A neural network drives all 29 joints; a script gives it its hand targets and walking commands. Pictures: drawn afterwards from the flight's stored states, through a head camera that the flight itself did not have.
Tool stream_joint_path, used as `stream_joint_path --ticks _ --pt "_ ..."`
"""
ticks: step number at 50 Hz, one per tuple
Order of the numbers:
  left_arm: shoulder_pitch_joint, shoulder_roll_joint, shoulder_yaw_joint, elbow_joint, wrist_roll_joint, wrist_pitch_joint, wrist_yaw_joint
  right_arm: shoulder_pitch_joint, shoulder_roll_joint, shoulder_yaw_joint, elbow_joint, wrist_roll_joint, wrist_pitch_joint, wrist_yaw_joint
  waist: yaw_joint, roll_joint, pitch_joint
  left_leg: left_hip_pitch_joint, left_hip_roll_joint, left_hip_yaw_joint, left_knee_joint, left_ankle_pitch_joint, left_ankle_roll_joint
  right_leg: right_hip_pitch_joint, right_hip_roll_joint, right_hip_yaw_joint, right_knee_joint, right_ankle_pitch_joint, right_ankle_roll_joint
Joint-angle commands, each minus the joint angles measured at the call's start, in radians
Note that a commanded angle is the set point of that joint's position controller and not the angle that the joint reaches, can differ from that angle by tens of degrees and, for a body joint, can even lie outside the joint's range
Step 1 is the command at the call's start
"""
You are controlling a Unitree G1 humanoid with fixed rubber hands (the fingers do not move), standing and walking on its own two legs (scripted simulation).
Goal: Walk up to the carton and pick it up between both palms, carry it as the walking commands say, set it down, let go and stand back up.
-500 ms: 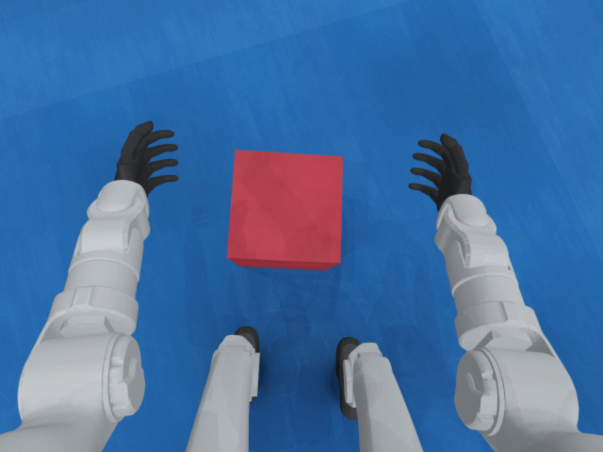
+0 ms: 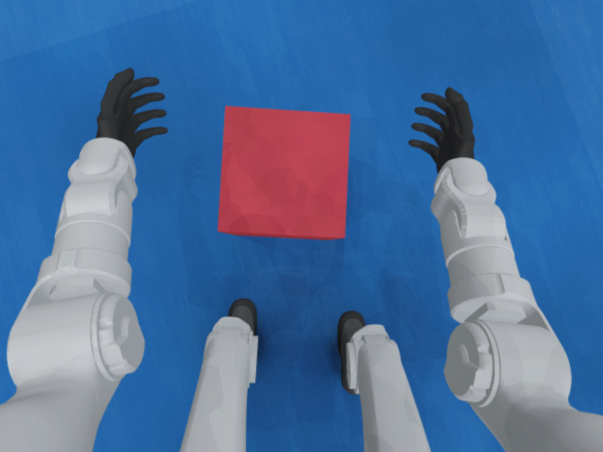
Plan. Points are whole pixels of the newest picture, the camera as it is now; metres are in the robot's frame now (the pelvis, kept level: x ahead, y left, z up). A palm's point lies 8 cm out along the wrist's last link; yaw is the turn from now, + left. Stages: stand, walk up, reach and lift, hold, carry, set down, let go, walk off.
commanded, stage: reach and lift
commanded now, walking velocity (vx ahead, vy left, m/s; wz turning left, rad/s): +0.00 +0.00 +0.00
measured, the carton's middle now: (284, 183) +0.50 +0.05 -0.50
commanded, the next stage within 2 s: none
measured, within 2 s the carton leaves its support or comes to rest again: neither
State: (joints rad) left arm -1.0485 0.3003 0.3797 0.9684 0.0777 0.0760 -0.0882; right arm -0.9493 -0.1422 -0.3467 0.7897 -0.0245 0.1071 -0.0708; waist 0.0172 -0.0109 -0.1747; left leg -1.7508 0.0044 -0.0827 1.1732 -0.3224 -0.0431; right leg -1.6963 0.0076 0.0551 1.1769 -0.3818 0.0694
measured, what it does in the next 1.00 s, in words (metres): lowers itself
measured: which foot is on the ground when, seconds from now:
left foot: down 0.00-1.00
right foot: down 0.00-1.00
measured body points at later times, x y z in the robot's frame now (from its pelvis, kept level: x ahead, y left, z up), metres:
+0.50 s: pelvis -0.03 +0.00 -0.15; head +0.31 +0.02 +0.14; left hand +0.49 +0.24 -0.30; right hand +0.50 -0.17 -0.30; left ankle +0.07 +0.14 -0.59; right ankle +0.05 -0.15 -0.59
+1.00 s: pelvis -0.05 +0.00 -0.23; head +0.33 +0.02 +0.00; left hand +0.48 +0.23 -0.44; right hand +0.49 -0.16 -0.44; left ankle +0.07 +0.14 -0.59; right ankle +0.05 -0.15 -0.59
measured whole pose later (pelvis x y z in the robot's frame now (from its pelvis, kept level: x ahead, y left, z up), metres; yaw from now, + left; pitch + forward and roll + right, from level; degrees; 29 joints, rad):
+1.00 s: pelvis -0.05 +0.00 -0.23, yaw -2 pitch +43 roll -3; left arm -1.39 0.44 0.13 1.15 -0.18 0.03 0.05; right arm -1.36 -0.30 -0.12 1.03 0.22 0.05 -0.14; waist 0.04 -0.02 0.28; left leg -2.33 0.00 -0.09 2.08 -0.50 -0.05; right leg -2.27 0.07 0.08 2.08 -0.56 0.12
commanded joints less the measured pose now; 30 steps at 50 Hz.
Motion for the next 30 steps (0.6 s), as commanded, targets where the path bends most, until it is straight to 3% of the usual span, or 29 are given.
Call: stream_joint_path --ticks 1,6,8,9,11,13,15,18,22,24,30 --pt "-0.281 0.154 -0.034 -0.130 -0.034 -0.023 0.016 -0.283 -0.134 0.014 -0.113 0.024 -0.030 -0.011 0.002 0.057 -0.837 0.531 -0.055 0.114 0.086 0.302 0.018 0.234 0.071 -0.130 0.067 0.235 0.000" --pt "-0.337 0.210 -0.059 -0.200 -0.079 -0.008 0.045 -0.342 -0.180 0.051 -0.147 0.066 -0.018 -0.030 0.006 0.060 -1.033 0.542 -0.066 0.135 0.219 0.337 0.011 0.236 0.083 -0.153 0.198 0.262 0.009" --pt "-0.360 0.217 -0.076 -0.196 -0.098 0.003 0.053 -0.356 -0.195 0.065 -0.128 0.086 -0.010 -0.032 0.003 0.066 -1.024 0.525 -0.061 0.141 0.267 0.286 0.011 0.167 0.079 -0.160 0.230 0.181 0.011" --pt "-0.362 0.222 -0.082 -0.231 -0.103 0.006 0.058 -0.354 -0.196 0.064 -0.154 0.092 -0.006 -0.036 0.002 0.081 -1.065 0.526 -0.062 0.143 0.288 0.308 0.007 0.187 0.083 -0.163 0.260 0.218 0.009" --pt "-0.345 0.218 -0.099 -0.205 -0.114 0.011 0.066 -0.365 -0.206 0.073 -0.131 0.105 -0.005 -0.037 0.008 0.084 -1.058 0.482 -0.057 0.144 0.320 0.275 0.003 0.166 0.082 -0.174 0.310 0.205 0.006" --pt "-0.340 0.217 -0.096 -0.224 -0.112 0.010 0.073 -0.350 -0.210 0.074 -0.147 0.114 -0.014 -0.036 0.009 0.087 -1.051 0.550 -0.054 0.132 0.378 0.346 0.007 0.036 0.087 -0.177 0.338 0.177 0.006" --pt "-0.330 0.206 -0.092 -0.239 -0.115 0.011 0.079 -0.344 -0.220 0.074 -0.155 0.110 -0.016 -0.036 0.008 0.083 -1.047 0.481 -0.052 0.140 0.413 0.353 0.001 0.059 0.087 -0.176 0.377 0.226 0.008" --pt "-0.311 0.199 -0.099 -0.203 -0.115 0.005 0.085 -0.349 -0.208 0.091 -0.119 0.120 -0.024 -0.036 0.030 0.086 -0.997 0.439 -0.047 0.134 0.457 0.379 -0.002 -0.008 0.089 -0.179 0.441 0.229 0.009" --pt "-0.367 0.220 -0.091 -0.206 -0.131 -0.004 0.088 -0.417 -0.222 0.110 -0.147 0.130 -0.028 -0.045 0.036 0.047 -0.950 0.324 -0.043 0.147 0.507 0.290 0.004 0.013 0.080 -0.161 0.490 0.204 0.004" --pt "-0.400 0.236 -0.092 -0.159 -0.138 -0.007 0.087 -0.444 -0.217 0.124 -0.098 0.133 -0.023 -0.050 0.038 0.018 -0.891 0.243 -0.039 0.154 0.524 0.222 0.008 0.019 0.076 -0.158 0.513 0.169 0.006" --pt "-0.476 0.262 -0.135 -0.073 -0.188 -0.022 0.094 -0.519 -0.239 0.143 -0.017 0.161 -0.026 -0.072 0.025 0.013 -0.869 0.175 -0.022 0.158 0.598 0.132 0.006 0.030 0.061 -0.152 0.585 0.112 0.002"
